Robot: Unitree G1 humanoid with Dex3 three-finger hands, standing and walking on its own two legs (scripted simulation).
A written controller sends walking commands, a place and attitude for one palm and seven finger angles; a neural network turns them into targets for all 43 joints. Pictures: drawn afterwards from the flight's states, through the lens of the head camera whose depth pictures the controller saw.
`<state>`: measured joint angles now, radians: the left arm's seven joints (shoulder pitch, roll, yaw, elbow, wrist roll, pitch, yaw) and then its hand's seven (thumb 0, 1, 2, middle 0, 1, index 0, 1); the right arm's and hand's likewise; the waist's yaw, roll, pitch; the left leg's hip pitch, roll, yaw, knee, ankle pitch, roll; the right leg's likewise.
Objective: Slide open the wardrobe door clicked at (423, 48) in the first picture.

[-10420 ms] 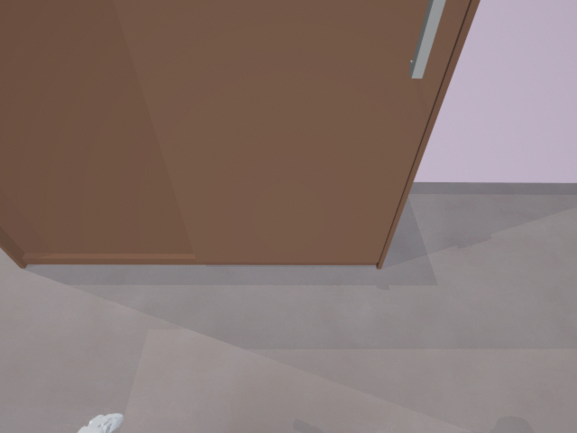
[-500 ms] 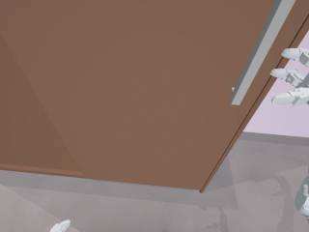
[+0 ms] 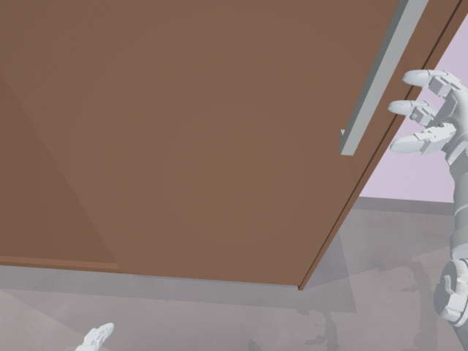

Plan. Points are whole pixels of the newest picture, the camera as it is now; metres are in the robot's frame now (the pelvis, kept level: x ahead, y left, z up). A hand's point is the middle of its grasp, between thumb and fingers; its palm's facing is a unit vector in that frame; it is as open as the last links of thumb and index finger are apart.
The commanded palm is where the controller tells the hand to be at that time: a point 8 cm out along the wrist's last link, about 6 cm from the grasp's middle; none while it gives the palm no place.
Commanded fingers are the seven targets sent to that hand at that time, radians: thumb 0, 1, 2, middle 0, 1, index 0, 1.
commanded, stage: feel for the door with the fingertips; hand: right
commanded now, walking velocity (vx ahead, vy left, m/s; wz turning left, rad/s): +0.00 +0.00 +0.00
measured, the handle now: (369, 83) +0.51 -0.17 +0.24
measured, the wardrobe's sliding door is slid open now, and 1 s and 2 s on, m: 0.00 0.00 0.00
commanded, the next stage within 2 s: slide the fingers in behind the handle in 0.72 s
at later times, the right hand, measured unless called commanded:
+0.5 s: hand (395, 109) +0.44 -0.20 +0.23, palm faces +0.01 +1.00 -0.03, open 14.0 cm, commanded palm +0.43 -0.24 +0.23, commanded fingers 0.00 0.50 -0.30 0.30 1.20 0.30 1.20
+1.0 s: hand (384, 103) +0.46 -0.19 +0.23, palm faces +0.00 +1.00 -0.03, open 13.7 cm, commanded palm +0.44 -0.24 +0.23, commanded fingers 0.00 0.50 -0.30 0.30 1.20 0.30 1.20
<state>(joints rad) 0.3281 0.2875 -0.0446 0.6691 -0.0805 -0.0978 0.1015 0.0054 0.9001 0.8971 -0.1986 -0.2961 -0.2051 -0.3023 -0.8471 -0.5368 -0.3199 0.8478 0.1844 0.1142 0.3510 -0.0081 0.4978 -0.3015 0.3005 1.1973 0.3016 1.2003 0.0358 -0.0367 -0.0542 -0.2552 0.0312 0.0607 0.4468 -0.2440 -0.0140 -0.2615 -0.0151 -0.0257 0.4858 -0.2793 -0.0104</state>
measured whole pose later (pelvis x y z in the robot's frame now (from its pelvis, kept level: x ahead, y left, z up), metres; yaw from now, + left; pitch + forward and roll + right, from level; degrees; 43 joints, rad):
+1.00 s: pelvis -0.01 +0.01 +0.00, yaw +1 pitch +4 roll +0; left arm 0.39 0.29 -0.03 0.72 -0.07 -0.12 0.10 0.01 0.90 0.90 -0.20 -0.30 -0.20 -0.30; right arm -0.98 -0.52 -0.31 1.03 0.14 0.03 0.28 -0.01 0.50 -0.30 0.36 1.24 0.35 1.24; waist 0.07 -0.04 -0.05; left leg -0.29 0.02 0.05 0.45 -0.23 -0.01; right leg -0.29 -0.02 -0.04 0.48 -0.26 0.00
